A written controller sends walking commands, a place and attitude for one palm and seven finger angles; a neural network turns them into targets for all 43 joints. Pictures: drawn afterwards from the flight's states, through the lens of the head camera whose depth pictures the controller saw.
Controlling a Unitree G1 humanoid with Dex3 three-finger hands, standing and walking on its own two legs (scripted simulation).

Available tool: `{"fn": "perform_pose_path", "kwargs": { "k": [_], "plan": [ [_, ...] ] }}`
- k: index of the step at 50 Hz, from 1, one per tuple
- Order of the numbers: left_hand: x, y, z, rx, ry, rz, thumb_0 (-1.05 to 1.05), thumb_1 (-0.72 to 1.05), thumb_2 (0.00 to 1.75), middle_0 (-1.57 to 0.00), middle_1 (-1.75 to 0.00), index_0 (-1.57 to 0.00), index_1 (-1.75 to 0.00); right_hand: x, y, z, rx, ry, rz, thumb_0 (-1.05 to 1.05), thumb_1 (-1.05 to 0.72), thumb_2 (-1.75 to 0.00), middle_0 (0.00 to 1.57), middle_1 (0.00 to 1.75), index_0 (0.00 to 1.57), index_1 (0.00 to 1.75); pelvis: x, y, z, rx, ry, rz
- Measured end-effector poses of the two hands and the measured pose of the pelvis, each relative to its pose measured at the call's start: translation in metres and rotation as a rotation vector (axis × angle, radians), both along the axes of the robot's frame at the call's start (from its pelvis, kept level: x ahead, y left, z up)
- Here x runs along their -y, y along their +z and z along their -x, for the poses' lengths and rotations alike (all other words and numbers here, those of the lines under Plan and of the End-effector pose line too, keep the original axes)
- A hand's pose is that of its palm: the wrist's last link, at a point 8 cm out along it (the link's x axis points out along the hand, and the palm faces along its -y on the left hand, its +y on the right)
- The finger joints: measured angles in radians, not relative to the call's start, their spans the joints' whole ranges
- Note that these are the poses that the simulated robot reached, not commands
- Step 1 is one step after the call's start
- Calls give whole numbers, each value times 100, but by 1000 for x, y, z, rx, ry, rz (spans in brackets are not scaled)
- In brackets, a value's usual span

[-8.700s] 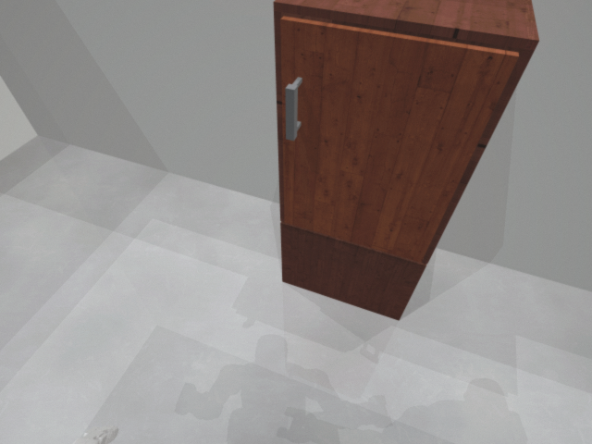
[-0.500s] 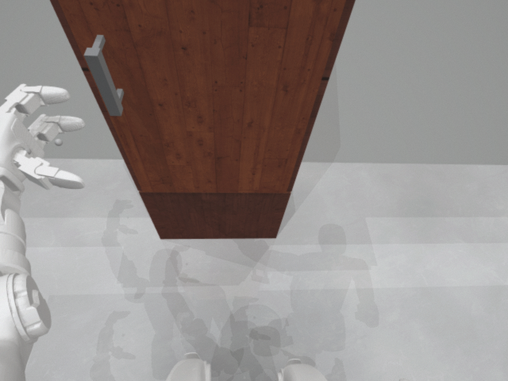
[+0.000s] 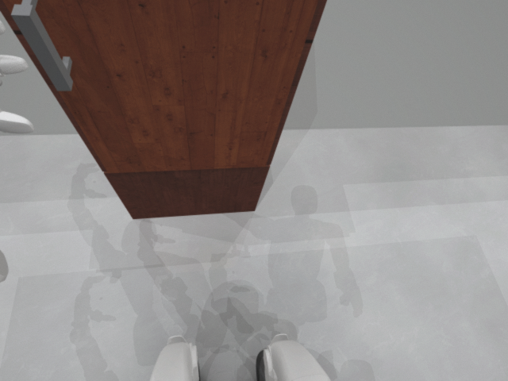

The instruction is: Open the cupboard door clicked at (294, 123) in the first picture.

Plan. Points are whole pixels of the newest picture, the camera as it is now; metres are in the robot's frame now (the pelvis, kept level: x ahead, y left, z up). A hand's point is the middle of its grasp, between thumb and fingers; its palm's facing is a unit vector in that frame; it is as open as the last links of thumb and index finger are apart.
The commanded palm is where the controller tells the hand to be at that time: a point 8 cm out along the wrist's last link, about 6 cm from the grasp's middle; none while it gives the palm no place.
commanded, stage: move the hooked fingers beside the handle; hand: left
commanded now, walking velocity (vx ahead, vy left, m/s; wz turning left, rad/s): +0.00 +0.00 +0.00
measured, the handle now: (48, 43) +0.59 +0.25 +0.11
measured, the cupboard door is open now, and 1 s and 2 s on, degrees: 0 0 0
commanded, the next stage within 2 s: slide the fingers in behind the handle in 0.94 s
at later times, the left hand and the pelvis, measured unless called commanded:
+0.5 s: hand out of the picture +0.54 +0.31 +0.11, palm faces +0.03 -1.00 +0.00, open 14.0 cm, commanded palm +0.52 +0.34 +0.10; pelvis +0.01 +0.01 +0.00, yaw -1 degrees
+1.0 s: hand (6, 71) +0.53 +0.29 +0.11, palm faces +0.02 -1.00 +0.00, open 14.0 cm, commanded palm +0.53 +0.34 +0.10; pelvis +0.01 +0.01 +0.00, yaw -1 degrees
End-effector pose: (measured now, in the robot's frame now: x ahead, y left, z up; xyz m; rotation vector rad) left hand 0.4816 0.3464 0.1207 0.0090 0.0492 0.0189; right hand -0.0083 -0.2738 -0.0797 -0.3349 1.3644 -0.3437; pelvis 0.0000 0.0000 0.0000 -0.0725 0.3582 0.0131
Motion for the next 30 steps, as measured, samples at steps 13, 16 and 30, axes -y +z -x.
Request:
{"fn": "perform_pose_path", "kwargs": {
  "k": [13,16,30],
  "plan": [
    [-6,-2,-38,5,-1,-6,-1,-50,30,-29,-120,-30,-120,-18,-1,25,-96,-52,-4,1,-90,-90,20,30,21,30,-7,-7,-4,-63,-16,17],
    [-7,-5,-39,-1,-4,3,-1,-50,30,-29,-120,-30,-120,-24,0,29,-119,-64,-22,1,-90,-90,20,30,21,30,-9,-6,-7,-66,-20,17],
    [-15,-7,-28,8,1,9,-1,-50,30,-29,-120,-30,-120,-26,3,10,-103,-38,-34,1,-90,-90,20,30,21,30,-13,-1,-15,-47,-6,24]
  ]
}}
